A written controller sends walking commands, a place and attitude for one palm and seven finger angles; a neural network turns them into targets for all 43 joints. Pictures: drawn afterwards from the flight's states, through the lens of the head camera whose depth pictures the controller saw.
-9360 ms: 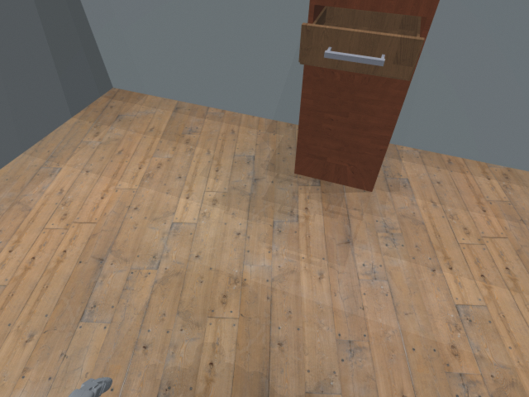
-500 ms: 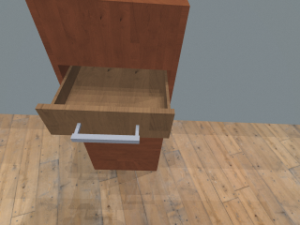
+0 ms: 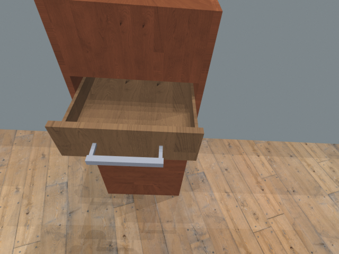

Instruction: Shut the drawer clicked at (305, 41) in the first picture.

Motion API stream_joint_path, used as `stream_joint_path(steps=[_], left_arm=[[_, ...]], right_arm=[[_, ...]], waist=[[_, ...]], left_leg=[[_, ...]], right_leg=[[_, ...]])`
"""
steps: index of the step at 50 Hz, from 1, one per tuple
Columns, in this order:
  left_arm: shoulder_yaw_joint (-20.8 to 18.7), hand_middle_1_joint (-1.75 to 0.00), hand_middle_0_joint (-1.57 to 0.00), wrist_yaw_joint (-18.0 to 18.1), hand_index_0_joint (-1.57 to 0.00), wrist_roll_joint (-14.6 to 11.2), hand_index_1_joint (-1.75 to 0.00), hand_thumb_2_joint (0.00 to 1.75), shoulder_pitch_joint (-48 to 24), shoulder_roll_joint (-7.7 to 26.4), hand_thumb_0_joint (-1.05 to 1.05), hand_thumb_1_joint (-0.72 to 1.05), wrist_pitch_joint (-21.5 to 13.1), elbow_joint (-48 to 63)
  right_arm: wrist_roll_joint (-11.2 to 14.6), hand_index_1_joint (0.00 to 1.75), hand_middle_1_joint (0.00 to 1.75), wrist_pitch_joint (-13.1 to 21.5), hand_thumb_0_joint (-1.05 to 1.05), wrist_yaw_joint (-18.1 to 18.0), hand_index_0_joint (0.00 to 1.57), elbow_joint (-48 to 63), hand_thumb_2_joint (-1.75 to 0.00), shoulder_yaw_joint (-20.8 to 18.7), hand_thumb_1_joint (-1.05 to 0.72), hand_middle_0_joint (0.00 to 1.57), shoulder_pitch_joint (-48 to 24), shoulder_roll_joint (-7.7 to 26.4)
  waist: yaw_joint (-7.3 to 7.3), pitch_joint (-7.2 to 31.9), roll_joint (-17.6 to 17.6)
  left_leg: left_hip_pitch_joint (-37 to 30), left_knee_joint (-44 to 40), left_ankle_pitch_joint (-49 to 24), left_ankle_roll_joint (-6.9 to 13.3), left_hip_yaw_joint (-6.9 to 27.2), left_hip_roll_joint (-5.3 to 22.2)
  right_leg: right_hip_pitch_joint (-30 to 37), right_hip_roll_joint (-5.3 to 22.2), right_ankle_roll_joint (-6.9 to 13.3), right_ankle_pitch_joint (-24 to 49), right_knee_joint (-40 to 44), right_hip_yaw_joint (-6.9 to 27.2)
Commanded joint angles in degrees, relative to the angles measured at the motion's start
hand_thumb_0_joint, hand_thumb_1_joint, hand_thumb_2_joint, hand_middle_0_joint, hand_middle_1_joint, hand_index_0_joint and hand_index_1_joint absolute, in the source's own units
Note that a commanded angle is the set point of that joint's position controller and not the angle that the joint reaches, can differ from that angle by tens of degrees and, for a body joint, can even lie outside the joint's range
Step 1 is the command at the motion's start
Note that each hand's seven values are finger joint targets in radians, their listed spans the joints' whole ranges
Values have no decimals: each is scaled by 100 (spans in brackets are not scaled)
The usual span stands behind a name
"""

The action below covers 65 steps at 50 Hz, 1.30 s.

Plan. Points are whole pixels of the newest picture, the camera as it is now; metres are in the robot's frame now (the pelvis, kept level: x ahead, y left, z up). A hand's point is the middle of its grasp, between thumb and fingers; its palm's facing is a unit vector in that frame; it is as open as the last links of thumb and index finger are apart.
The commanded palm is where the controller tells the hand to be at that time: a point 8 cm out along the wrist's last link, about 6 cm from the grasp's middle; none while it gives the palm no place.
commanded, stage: look again from close up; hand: left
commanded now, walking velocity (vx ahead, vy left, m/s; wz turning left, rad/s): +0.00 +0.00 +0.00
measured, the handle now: (126, 154) +0.35 +0.14 +0.02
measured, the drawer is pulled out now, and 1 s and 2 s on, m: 0.20 0.20 0.20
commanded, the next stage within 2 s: raise the hand and make a fist in 0.48 s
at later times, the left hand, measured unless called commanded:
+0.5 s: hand out of the picture -0.02 +0.18 -0.18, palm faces +0.00 -0.98 -0.20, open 7.4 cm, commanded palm none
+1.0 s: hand (120, 252) +0.14 +0.12 -0.04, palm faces +0.04 -1.00 +0.02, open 6.0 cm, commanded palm +0.11 +0.20 -0.02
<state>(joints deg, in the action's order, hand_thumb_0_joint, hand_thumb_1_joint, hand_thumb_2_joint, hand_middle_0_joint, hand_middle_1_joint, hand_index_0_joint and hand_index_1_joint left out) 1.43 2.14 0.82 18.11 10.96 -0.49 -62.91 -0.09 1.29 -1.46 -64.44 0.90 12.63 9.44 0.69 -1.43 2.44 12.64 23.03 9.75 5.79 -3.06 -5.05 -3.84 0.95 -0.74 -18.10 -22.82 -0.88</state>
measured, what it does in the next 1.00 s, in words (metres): lowers itself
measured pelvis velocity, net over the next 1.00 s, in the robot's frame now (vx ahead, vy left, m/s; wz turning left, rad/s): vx -0.03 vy -0.07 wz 0.00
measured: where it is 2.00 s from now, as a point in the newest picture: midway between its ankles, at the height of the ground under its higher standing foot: outside the picture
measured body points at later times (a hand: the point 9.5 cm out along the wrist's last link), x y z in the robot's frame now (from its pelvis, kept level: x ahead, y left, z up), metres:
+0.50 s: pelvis +0.00 +0.00 +0.00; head +0.00 +0.01 +0.45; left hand -0.02 +0.23 -0.16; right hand +0.02 -0.24 -0.15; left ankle +0.03 +0.05 -0.74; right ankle -0.06 -0.13 -0.74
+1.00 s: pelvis -0.03 -0.07 -0.06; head -0.02 -0.06 +0.39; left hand +0.13 +0.17 -0.04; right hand +0.18 -0.32 -0.10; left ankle +0.03 +0.05 -0.74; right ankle -0.04 -0.11 -0.74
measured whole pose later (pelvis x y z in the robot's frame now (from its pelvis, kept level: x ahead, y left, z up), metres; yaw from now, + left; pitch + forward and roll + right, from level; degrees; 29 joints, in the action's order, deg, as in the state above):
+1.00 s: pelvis -0.03 -0.07 -0.06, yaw +0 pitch +7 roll +1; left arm -7.3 -14.6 -15.0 30.6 11.0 -19.5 -4.4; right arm 2.2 8.5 -1.5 -29.9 -1.6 9.9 14.7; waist -0.7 7.2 1.9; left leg 39.1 53.2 21.0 0.6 -1.8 -0.7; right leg -33.5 -3.8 6.0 -29.2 -55.5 -4.4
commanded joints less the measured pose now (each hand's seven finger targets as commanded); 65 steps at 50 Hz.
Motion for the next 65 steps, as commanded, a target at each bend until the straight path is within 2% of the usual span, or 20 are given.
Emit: stream_joint_path(steps=[1,28,29,30,31,32,33,34,36,40,41,43,45,47,49,52,56,59,62,65], left_arm=[[-124,-30,-20,37,-20,-6,-30,90,489,528,0,90,-25,79],[-139,-30,-20,22,-20,3,-30,90,416,584,0,90,-48,3],[-64,-30,-20,238,-20,151,-30,90,431,361,0,90,-193,39],[-1013,-32,-22,265,-22,-969,-32,90,-3192,1764,0,90,-1270,8869],[-801,-34,-24,456,-24,-644,-34,90,-1101,1323,0,90,-993,7691],[-561,-37,-26,792,-26,-673,-37,90,-728,1047,0,90,-776,7235],[214,-39,-28,717,-28,-689,-39,90,957,-339,0,90,-303,5980],[50,-41,-30,597,-30,-1047,-41,90,122,-76,0,90,-520,7257],[-448,-45,-34,363,-34,-981,-45,90,233,288,0,90,-1079,6898],[-798,-54,-42,-699,-42,-1416,-54,90,1816,-136,0,90,-2457,5218],[-772,-56,-44,-1143,-44,-1577,-56,90,2001,-179,0,90,-2859,5337],[-1294,-60,-48,-1742,-48,-1768,-60,90,2539,280,0,90,-3026,5264],[-1533,-65,-52,-1886,-52,-1722,-65,90,2393,643,0,90,-2517,5844],[-1897,-69,-56,-1731,-56,-1814,-69,90,1939,1091,0,90,-2145,6960],[-2016,-73,-60,-1367,-60,-1819,-73,90,1243,1200,0,90,-2283,8084],[-1917,-80,-66,-854,-66,-1686,-80,90,354,1254,0,90,-3240,9517],[-1161,-88,-74,-1291,-74,-1744,-88,90,171,805,0,90,-3885,8742],[-1063,-95,-80,-2125,-80,-1911,-95,90,315,898,0,90,-3479,7653],[-1522,-101,-86,-2567,-86,-2024,-101,90,845,1277,0,90,-2176,6895],[-2335,-108,-92,-2245,-92,-2248,-108,90,1061,1550,0,90,-1250,7574]], right_arm=[[-18,30,30,105,0,-50,20,199,-90,-141,-90,20,199,819],[-6,30,30,108,0,-53,20,109,-90,-159,-90,20,202,869],[-14,30,30,91,0,24,20,530,-90,-84,-90,20,231,870],[313,30,30,811,0,-185,20,2643,-90,-410,-90,20,607,1677],[276,30,30,1391,0,-299,20,2267,-90,-37,-90,20,85,1154],[249,30,30,1571,0,-342,20,1963,-90,-167,-90,20,84,1152],[272,30,30,1534,0,-229,20,1960,-90,-147,-90,20,281,879],[285,30,30,1520,0,-187,20,2483,-90,-208,-90,20,165,1183],[195,30,30,1565,0,-203,20,2804,-90,-275,-90,20,-205,1285],[54,30,30,1403,0,-43,20,3284,-90,-394,-90,20,-736,1186],[52,30,30,1395,0,20,20,3459,-90,-437,-90,20,-824,1209],[154,30,30,1310,0,133,20,3922,-90,-510,-90,20,-925,1275],[272,30,30,1154,0,94,20,4353,-90,-462,-90,20,-1192,1236],[273,30,30,1003,0,-7,20,4560,-90,-427,-90,20,-1195,1167],[217,30,30,946,0,-135,20,4615,-90,-422,-90,20,-972,959],[112,30,30,1009,0,-219,20,4299,-90,-460,-90,20,-355,824],[178,30,30,1363,0,-252,20,3943,-90,-359,-90,20,-379,960],[301,30,30,1505,0,-303,20,3843,-90,-299,-90,20,-403,1163],[450,30,30,1407,0,-420,20,3997,-90,-293,-90,20,-523,1287],[413,30,30,1205,0,-486,20,4272,-90,-250,-90,20,-749,1070]], waist=[[-4,-100,-265],[-22,-208,-184],[-149,-605,-490],[-797,2309,-1423],[-206,2283,-2095],[-267,1913,-1812],[-328,927,-1220],[-304,631,-966],[-320,240,-101],[78,-98,1978],[153,21,2049],[342,460,1192],[476,1002,12],[465,1283,-534],[193,1547,-638],[-151,1858,-921],[-640,1087,-752],[-691,818,161],[-219,1245,74],[225,2034,139]], left_leg=[[-358,-642,-475,-136,1318,1114],[-459,-721,-486,-195,1169,1086],[-124,185,-1759,-426,1013,1050],[-2474,-3,-1837,-691,924,674],[-2611,-361,-1816,-809,1062,1039],[-1902,-603,-1016,-1027,1116,978],[-1283,-666,-271,-870,1166,975],[-657,-496,426,-753,1231,902],[229,206,1240,-588,1077,686],[2289,1820,1131,-544,569,452],[2629,2109,1157,-577,472,420],[2814,2403,1078,-610,291,274],[2667,2418,953,-551,106,176],[2653,2512,1009,-510,110,187],[2522,2757,1007,-448,196,287],[2271,3044,531,-363,423,455],[2566,3417,881,-299,579,534],[3027,3592,1192,-285,652,544],[2764,3148,959,-272,658,485],[2451,2820,531,-382,673,450]], right_leg=[[-598,487,224,438,334,382],[-692,535,242,504,489,478],[-1045,472,211,943,211,349],[-1348,-122,186,1425,-355,-308],[-1626,-151,305,131,-1177,-169],[-1868,-169,287,-569,-1357,-162],[-2237,-156,268,-488,-1476,-212],[-2088,-89,254,-461,-1322,-293],[-2307,-159,254,-442,-753,-374],[-3413,-184,203,-1245,-1324,-214],[-3484,-118,162,-1176,-1502,-15],[-2894,84,150,-497,-1660,456],[-2541,142,158,-271,-1737,590],[-2454,192,86,-375,-1678,856],[-2574,243,-50,-319,-1623,1221],[-2973,-15,13,259,-2009,1095],[-3699,35,-137,-216,-1776,1187],[-3506,257,-520,-294,-1407,1548],[-2667,408,-613,148,-1271,1623],[-1473,692,-699,1261,-1314,1670]])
